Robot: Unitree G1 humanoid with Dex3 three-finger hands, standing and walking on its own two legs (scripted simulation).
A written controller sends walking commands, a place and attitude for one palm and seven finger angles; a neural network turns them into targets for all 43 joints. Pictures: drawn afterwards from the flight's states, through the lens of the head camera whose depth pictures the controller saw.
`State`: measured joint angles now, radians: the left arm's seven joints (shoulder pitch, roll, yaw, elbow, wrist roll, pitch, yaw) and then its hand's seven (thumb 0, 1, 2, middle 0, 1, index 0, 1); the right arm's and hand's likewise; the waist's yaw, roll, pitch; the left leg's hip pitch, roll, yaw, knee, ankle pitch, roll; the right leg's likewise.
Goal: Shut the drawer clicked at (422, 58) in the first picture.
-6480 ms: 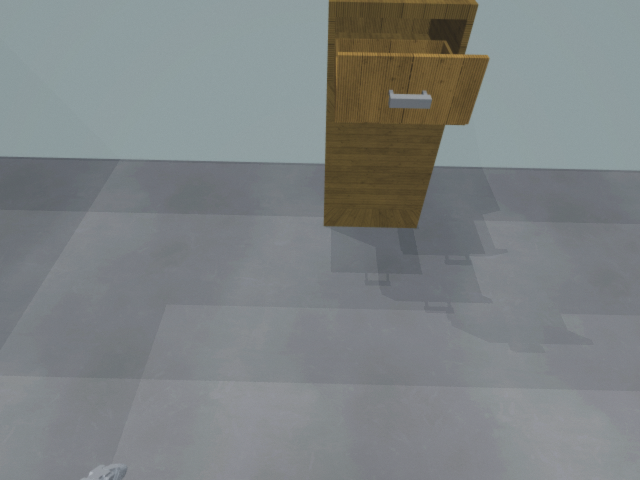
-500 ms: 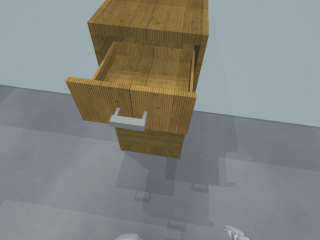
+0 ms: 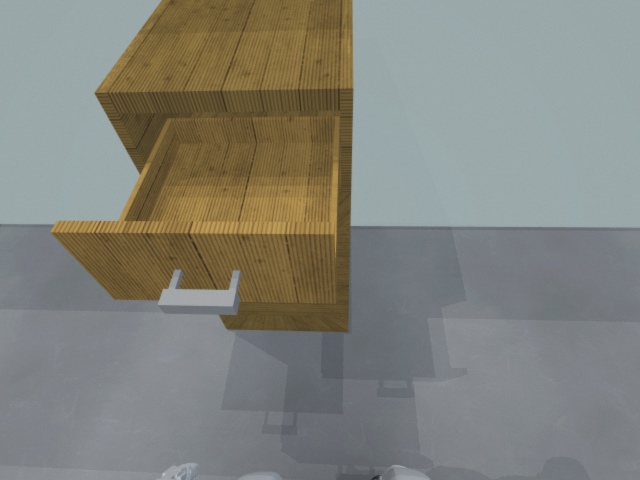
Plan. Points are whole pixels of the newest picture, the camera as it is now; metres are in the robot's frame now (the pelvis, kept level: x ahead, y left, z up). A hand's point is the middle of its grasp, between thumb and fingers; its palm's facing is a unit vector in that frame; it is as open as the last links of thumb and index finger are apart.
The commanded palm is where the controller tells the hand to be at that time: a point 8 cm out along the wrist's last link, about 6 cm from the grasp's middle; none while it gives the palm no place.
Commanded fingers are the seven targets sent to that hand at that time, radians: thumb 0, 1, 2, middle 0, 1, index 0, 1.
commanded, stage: come to a stop and stand still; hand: left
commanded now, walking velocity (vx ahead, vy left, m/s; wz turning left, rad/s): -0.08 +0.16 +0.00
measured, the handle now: (203, 288) +0.36 +0.18 +0.00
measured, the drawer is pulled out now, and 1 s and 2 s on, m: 0.26 0.26 0.26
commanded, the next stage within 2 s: look again from close up in 1.36 s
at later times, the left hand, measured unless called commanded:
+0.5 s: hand out of the picture -0.09 +0.24 -0.16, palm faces +0.07 -0.98 -0.17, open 7.3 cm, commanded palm none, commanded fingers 0.00 0.90 0.90 -0.20 -0.30 -0.20 -0.30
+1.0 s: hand out of the picture -0.08 +0.15 -0.16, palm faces +0.07 -0.97 -0.21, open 7.2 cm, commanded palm none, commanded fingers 0.00 0.90 0.90 -0.20 -0.30 -0.20 -0.30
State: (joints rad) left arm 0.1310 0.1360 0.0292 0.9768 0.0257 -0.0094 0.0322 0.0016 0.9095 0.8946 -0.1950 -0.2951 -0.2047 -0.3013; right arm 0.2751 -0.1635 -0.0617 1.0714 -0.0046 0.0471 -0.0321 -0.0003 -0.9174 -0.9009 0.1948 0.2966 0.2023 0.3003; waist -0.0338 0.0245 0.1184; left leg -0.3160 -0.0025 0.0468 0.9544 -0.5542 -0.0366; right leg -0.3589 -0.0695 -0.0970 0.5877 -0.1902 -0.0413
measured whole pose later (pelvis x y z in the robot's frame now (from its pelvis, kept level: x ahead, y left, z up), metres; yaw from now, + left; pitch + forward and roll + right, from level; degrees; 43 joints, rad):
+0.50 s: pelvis -0.09 +0.06 +0.02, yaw -1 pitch -1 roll -1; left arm 0.33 0.20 0.08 1.06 0.03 0.04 0.00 0.01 0.91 0.89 -0.19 -0.30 -0.20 -0.30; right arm 0.41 -0.10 -0.02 1.08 -0.02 0.00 -0.03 0.00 -0.91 -0.90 0.20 0.30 0.20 0.30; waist 0.00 -0.04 -0.04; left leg -0.14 0.01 0.04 0.34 -0.19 0.03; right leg -0.50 0.01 0.02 1.12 -0.23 0.03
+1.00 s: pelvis -0.10 -0.02 +0.01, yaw +1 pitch -2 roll +0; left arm 0.27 0.12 0.03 1.11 0.01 -0.02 0.04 0.01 0.95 0.89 -0.20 -0.30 -0.20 -0.30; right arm 0.34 -0.14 -0.03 1.15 -0.02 0.02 -0.03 0.00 -0.91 -0.90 0.19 0.30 0.20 0.30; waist -0.02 0.05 0.02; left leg -0.30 0.07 0.03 0.66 -0.36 -0.03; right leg -0.14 0.03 -0.12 0.42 -0.25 -0.07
